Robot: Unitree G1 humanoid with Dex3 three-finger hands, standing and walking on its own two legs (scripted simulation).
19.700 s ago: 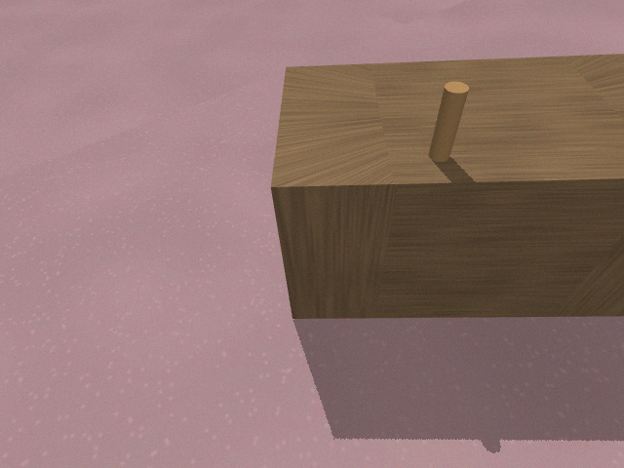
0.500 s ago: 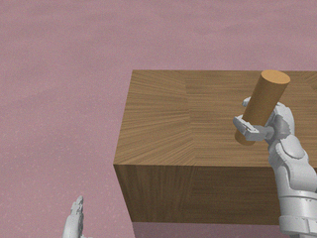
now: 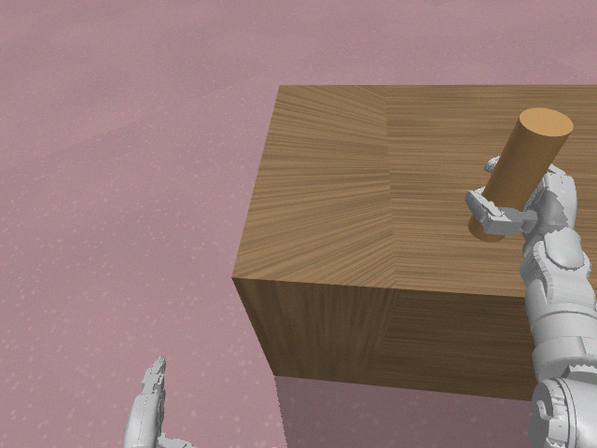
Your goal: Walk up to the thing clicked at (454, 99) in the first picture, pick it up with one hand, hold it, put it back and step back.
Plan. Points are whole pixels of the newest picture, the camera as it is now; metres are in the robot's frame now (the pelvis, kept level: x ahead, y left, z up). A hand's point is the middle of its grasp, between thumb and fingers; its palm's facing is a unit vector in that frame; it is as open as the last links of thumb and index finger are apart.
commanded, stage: crouch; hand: right
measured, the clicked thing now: (511, 183) +0.43 -0.21 +0.12
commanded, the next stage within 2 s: lower in 0.50 s
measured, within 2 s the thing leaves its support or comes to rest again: rests again in 1.72 s
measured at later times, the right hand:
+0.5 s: hand (490, 192) +0.47 -0.21 +0.07, palm faces +0.19 +0.98 +0.01, open 7.6 cm
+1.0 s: hand (477, 211) +0.47 -0.21 +0.01, palm faces +0.19 +0.98 +0.03, open 7.6 cm
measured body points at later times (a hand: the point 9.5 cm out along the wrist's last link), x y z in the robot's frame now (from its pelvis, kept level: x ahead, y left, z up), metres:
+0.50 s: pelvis +0.00 -0.01 -0.02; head +0.07 -0.02 +0.43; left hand +0.15 +0.26 -0.06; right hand +0.45 -0.26 +0.07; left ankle +0.02 +0.14 -0.72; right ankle +0.01 -0.13 -0.72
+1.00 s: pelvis -0.01 +0.00 -0.05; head +0.09 -0.03 +0.39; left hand +0.14 +0.27 -0.07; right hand +0.46 -0.26 +0.01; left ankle +0.02 +0.14 -0.72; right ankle +0.01 -0.13 -0.72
